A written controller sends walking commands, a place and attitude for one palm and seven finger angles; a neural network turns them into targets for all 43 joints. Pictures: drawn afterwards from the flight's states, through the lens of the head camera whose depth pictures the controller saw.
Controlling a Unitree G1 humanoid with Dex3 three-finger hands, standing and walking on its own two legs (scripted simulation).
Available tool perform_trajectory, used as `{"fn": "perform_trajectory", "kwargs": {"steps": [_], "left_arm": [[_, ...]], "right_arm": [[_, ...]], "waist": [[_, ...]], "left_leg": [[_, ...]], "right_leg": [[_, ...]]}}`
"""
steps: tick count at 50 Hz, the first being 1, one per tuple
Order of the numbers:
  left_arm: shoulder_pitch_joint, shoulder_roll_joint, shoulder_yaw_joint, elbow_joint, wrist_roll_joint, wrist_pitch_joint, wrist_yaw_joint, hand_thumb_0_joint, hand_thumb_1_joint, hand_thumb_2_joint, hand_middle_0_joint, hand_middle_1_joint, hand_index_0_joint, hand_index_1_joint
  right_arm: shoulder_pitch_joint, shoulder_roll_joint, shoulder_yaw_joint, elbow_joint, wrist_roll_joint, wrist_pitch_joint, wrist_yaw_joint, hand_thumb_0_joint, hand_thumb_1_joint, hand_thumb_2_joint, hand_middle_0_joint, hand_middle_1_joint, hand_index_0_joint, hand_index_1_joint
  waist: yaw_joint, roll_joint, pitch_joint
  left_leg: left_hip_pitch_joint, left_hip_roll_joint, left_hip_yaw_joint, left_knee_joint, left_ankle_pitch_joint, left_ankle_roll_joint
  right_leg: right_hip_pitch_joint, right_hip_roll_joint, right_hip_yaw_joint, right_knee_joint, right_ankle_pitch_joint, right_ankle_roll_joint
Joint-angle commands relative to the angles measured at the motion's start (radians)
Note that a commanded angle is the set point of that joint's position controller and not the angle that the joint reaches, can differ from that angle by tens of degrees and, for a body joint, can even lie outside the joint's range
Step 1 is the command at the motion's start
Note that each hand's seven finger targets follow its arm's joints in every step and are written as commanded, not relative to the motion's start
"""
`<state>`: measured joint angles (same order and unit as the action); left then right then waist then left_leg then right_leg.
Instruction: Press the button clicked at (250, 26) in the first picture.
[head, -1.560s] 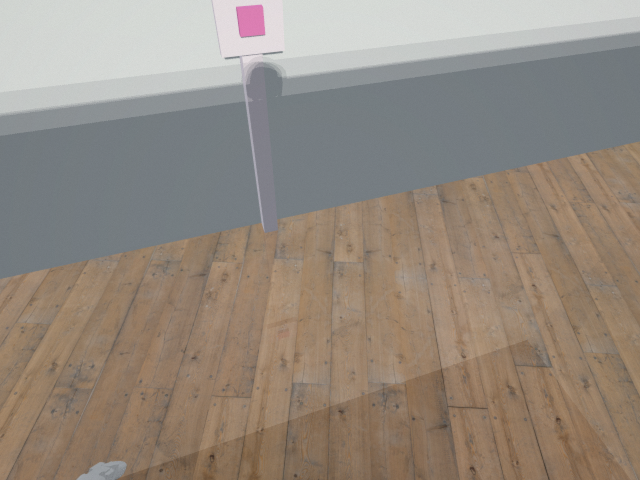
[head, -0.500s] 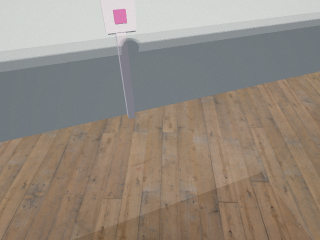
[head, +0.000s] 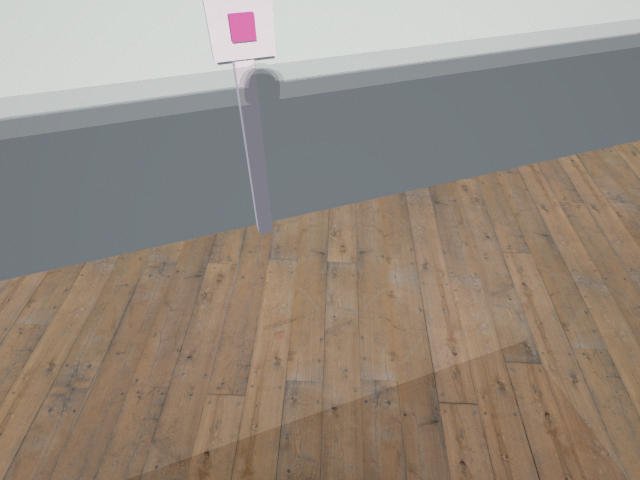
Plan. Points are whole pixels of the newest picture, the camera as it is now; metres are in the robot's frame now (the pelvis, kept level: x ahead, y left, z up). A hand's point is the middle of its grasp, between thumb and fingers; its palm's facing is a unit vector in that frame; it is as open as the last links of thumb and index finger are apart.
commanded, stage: look at it before walking up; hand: left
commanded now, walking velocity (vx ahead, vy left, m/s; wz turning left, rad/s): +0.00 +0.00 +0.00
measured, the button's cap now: (242, 26) +1.17 +0.28 +0.08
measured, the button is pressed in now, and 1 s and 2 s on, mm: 0 0 0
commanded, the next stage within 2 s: walk to a spot facing it in 0.28 s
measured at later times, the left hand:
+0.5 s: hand out of the picture +0.08 +0.24 -0.16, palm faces -0.04 -0.95 -0.32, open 7.4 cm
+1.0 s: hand out of the picture +0.10 +0.14 -0.17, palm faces -0.17 -0.97 -0.14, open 7.4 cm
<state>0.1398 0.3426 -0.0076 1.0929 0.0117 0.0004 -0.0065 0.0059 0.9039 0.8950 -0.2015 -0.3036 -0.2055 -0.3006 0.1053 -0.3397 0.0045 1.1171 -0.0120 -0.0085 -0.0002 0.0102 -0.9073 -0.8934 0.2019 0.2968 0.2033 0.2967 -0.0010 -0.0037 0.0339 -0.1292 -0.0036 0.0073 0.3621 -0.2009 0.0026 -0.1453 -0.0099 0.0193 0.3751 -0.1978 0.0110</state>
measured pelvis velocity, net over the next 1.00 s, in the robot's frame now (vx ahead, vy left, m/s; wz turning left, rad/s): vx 0.13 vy -0.03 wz -0.27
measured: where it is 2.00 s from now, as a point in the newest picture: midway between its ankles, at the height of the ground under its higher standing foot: (371, 390)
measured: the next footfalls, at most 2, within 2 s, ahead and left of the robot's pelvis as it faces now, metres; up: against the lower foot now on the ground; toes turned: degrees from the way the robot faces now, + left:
left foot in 1.14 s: +0.38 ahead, +0.05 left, +0.00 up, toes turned -11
right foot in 1.76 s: +0.47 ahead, -0.26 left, +0.00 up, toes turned -47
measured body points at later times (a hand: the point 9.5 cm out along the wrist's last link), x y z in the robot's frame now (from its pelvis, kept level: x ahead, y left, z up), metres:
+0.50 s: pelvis +0.01 +0.00 +0.00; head +0.01 +0.00 +0.45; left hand +0.08 +0.29 -0.14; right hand +0.08 -0.29 -0.14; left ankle +0.00 +0.12 -0.75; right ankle +0.00 -0.13 -0.75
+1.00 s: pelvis +0.13 -0.03 +0.00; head +0.15 -0.04 +0.45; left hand +0.11 +0.19 -0.16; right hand +0.15 -0.28 -0.15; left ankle +0.25 +0.08 -0.69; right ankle +0.04 -0.13 -0.75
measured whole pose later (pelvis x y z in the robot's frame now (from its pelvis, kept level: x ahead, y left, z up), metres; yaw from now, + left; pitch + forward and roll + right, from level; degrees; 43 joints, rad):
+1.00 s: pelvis +0.13 -0.03 +0.00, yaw -15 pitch +0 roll -1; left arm 0.46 0.12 0.03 1.09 0.03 -0.05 -0.01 0.00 0.90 0.89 -0.20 -0.30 -0.21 -0.30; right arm 0.17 -0.19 -0.05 1.00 -0.03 -0.01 0.02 0.01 -0.91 -0.89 0.20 0.30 0.20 0.30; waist 0.03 0.01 0.03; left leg -0.58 0.12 0.07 0.91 -0.21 -0.05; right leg -0.07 0.04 0.04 0.35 -0.29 -0.03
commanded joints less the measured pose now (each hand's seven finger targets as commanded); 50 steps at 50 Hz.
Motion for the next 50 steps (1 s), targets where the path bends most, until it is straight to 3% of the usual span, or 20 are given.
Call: {"fn": "perform_trajectory", "kwargs": {"steps": [1,19,21,24,26,27,28,29,30,32,33,34,35,36,37,39,40,42,45,50], "left_arm": [[-0.045,0.207,0.038,-0.065,0.001,-0.029,0.018,0.0,0.9,0.9,-0.2,-0.3,-0.2,-0.3],[-0.045,0.21,0.039,-0.066,0.0,-0.031,0.018,0.0,0.9,0.9,-0.2,-0.3,-0.2,-0.3],[0.011,0.107,0.021,-0.044,-0.001,-0.01,0.019,0.0,0.9,0.9,-0.2,-0.3,-0.2,-0.3],[0.047,0.093,0.033,-0.069,0.009,0.016,0.002,0.0,0.9,0.9,-0.2,-0.3,-0.2,-0.3],[0.069,0.085,0.046,-0.105,0.012,0.02,-0.011,0.0,0.9,0.9,-0.2,-0.3,-0.2,-0.3],[0.078,0.071,0.05,-0.12,0.012,0.017,-0.016,0.0,0.9,0.9,-0.2,-0.3,-0.2,-0.3],[0.081,0.041,0.055,-0.137,0.011,0.011,-0.021,0.0,0.9,0.9,-0.2,-0.3,-0.2,-0.3],[0.053,0.025,0.06,-0.16,0.012,0.007,-0.025,0.0,0.9,0.9,-0.2,-0.3,-0.2,-0.3],[0.038,0.015,0.065,-0.177,0.013,0.0,-0.029,0.0,0.9,0.9,-0.2,-0.3,-0.2,-0.3],[0.081,-0.011,0.069,-0.174,0.012,-0.009,-0.037,0.0,0.9,0.9,-0.2,-0.3,-0.2,-0.3],[0.149,-0.03,0.074,-0.152,0.014,-0.013,-0.038,0.0,0.9,0.9,-0.2,-0.3,-0.2,-0.3],[0.268,-0.021,0.08,-0.108,0.018,-0.019,-0.034,0.0,0.9,0.9,-0.2,-0.3,-0.2,-0.3],[0.415,0.085,0.104,-0.07,0.026,-0.038,-0.019,0.0,0.9,0.9,-0.2,-0.3,-0.2,-0.3],[0.502,0.131,0.107,-0.053,0.006,-0.044,0.001,0.0,0.9,0.9,-0.2,-0.3,-0.2,-0.3],[0.481,0.107,0.102,-0.06,0.001,-0.049,0.015,0.0,0.9,0.9,-0.2,-0.3,-0.2,-0.3],[0.367,0.045,0.087,-0.081,0.009,-0.053,0.017,0.0,0.9,0.9,-0.2,-0.3,-0.2,-0.3],[0.327,0.018,0.081,-0.09,0.014,-0.058,0.019,0.0,0.9,0.9,-0.2,-0.3,-0.2,-0.3],[0.303,0.003,0.08,-0.087,0.015,-0.067,0.018,0.0,0.9,0.9,-0.2,-0.3,-0.2,-0.3],[0.335,-0.015,0.08,-0.065,0.014,-0.076,0.018,0.0,0.9,0.9,-0.2,-0.3,-0.2,-0.3],[0.354,-0.021,0.083,-0.042,0.017,-0.075,0.027,0.0,0.9,0.9,-0.2,-0.3,-0.2,-0.3]], "right_arm": [[-0.049,-0.211,-0.042,-0.06,0.006,-0.027,-0.011,0.0,-0.9,-0.9,0.2,0.3,0.2,0.3],[-0.055,-0.213,-0.04,-0.06,0.005,-0.027,-0.012,0.0,-0.9,-0.9,0.2,0.3,0.2,0.3],[0.0,-0.108,-0.018,-0.039,-0.003,-0.012,-0.01,0.0,-0.9,-0.9,0.2,0.3,0.2,0.3],[0.052,-0.107,-0.032,-0.051,-0.01,0.005,-0.007,0.0,-0.9,-0.9,0.2,0.3,0.2,0.3],[0.074,-0.14,-0.052,-0.077,-0.011,0.006,-0.009,0.0,-0.9,-0.9,0.2,0.3,0.2,0.3],[0.099,-0.162,-0.065,-0.084,-0.01,0.003,-0.01,0.0,-0.9,-0.9,0.2,0.3,0.2,0.3],[0.118,-0.179,-0.077,-0.09,-0.008,-0.005,-0.013,0.0,-0.9,-0.9,0.2,0.3,0.2,0.3],[0.136,-0.175,-0.084,-0.096,-0.008,-0.015,-0.014,0.0,-0.9,-0.9,0.2,0.3,0.2,0.3],[0.141,-0.159,-0.086,-0.1,-0.01,-0.023,-0.015,0.0,-0.9,-0.9,0.2,0.3,0.2,0.3],[0.116,-0.135,-0.082,-0.108,-0.013,-0.028,-0.015,0.0,-0.9,-0.9,0.2,0.3,0.2,0.3],[0.098,-0.12,-0.081,-0.112,-0.014,-0.029,-0.016,0.0,-0.9,-0.9,0.2,0.3,0.2,0.3],[0.083,-0.097,-0.075,-0.116,-0.013,-0.027,-0.014,0.0,-0.9,-0.9,0.2,0.3,0.2,0.3],[0.063,-0.022,-0.06,-0.155,0.0,-0.027,-0.006,0.0,-0.9,-0.9,0.2,0.3,0.2,0.3],[-0.03,-0.003,-0.051,-0.218,-0.004,-0.04,0.002,0.0,-0.9,-0.9,0.2,0.3,0.2,0.3],[-0.058,-0.016,-0.059,-0.22,-0.004,-0.045,0.002,0.0,-0.9,-0.9,0.2,0.3,0.2,0.3],[-0.045,0.001,-0.063,-0.2,-0.011,-0.044,0.006,0.0,-0.9,-0.9,0.2,0.3,0.2,0.3],[-0.015,0.014,-0.065,-0.185,-0.014,-0.039,0.009,0.0,-0.9,-0.9,0.2,0.3,0.2,0.3],[0.036,0.052,-0.067,-0.163,-0.013,-0.029,0.015,0.0,-0.9,-0.9,0.2,0.3,0.2,0.3],[0.033,0.078,-0.07,-0.174,-0.01,-0.025,0.022,0.0,-0.9,-0.9,0.2,0.3,0.2,0.3],[-0.051,0.104,-0.068,-0.22,-0.005,-0.041,0.03,0.0,-0.9,-0.9,0.2,0.3,0.2,0.3]], "waist": [[0.001,-0.003,-0.058],[0.003,-0.005,-0.075],[0.001,-0.002,-0.078],[-0.002,0.003,0.028],[-0.005,0.068,0.099],[-0.011,0.107,0.097],[-0.019,0.164,0.079],[-0.029,0.179,0.075],[-0.029,0.163,0.073],[0.001,0.128,0.057],[0.034,0.104,0.039],[0.086,0.028,0.011],[0.141,-0.298,-0.017],[0.162,-0.346,0.001],[0.144,-0.168,0.01],[0.084,-0.106,0.068],[0.052,-0.073,0.071],[0.018,-0.08,0.051],[0.02,-0.108,0.039],[0.043,-0.132,0.056]], "left_leg": [[0.018,0.127,-0.101,-0.065,0.127,0.029],[0.039,0.127,-0.094,-0.062,0.169,0.025],[0.051,0.126,-0.055,-0.033,0.055,0.006],[-0.024,0.139,-0.055,-0.041,-0.294,0.018],[-0.035,0.19,-0.114,-0.083,-0.449,0.054],[-0.007,0.246,-0.169,-0.116,-0.502,0.086],[0.011,0.325,-0.229,-0.152,-0.489,0.128],[0.046,0.377,-0.243,-0.167,-0.395,0.166],[0.068,0.391,-0.207,-0.147,-0.283,0.177],[0.018,0.362,-0.087,-0.061,-0.134,0.142],[-0.054,0.326,-0.017,0.036,-0.094,0.109],[-0.174,0.255,0.066,0.219,-0.12,0.064],[-0.436,0.121,0.187,0.591,-0.263,-0.008],[-0.612,0.056,0.119,0.773,-0.408,-0.019],[-0.632,0.098,0.027,0.824,-0.33,-0.015],[-0.615,0.144,-0.004,0.831,-0.209,-0.024],[-0.572,0.149,0.002,0.798,-0.165,-0.035],[-0.507,0.14,0.036,0.726,-0.096,-0.047],[-0.508,0.124,0.061,0.629,-0.023,-0.055],[-0.463,0.112,0.08,0.419,0.006,-0.045]], "right_leg": [[-0.003,-0.109,0.089,-0.058,0.127,-0.037],[0.02,-0.114,0.088,-0.062,0.184,-0.039],[-0.009,-0.098,0.099,-0.052,0.071,-0.03],[-0.142,-0.052,0.131,-0.025,-0.264,-0.043],[-0.262,-0.002,0.109,0.071,-0.332,-0.046],[-0.314,0.03,0.064,0.175,-0.313,-0.041],[-0.334,0.047,-0.005,0.318,-0.242,-0.032],[-0.383,0.011,-0.029,0.411,-0.265,-0.023],[-0.403,-0.026,-0.026,0.422,-0.304,-0.021],[-0.298,-0.041,-0.064,0.349,-0.281,-0.02],[-0.163,-0.031,-0.09,0.258,-0.208,-0.024],[0.03,0.001,-0.107,0.145,-0.114,-0.034],[0.211,-0.212,0.282,-0.06,-0.215,-0.114],[0.229,-0.367,0.61,-0.187,-0.127,-0.212],[0.202,-0.369,0.613,-0.178,-0.12,-0.259],[0.077,-0.326,0.504,-0.179,-0.189,-0.258],[0.024,-0.297,0.432,-0.18,-0.148,-0.242],[-0.011,-0.237,0.303,-0.177,-0.03,-0.212],[0.015,-0.193,0.227,-0.176,0.051,-0.193],[0.051,-0.187,0.196,-0.145,0.131,-0.174]]}}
